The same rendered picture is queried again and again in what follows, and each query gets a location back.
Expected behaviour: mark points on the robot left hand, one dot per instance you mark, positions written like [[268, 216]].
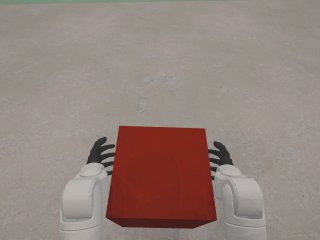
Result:
[[95, 154]]

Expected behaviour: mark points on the robot right hand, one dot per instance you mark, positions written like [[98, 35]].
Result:
[[223, 154]]

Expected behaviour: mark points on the robot right forearm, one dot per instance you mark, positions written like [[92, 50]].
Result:
[[242, 203]]

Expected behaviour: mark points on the carton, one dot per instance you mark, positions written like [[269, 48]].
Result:
[[161, 178]]

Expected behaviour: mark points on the robot left forearm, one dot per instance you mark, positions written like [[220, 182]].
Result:
[[81, 204]]

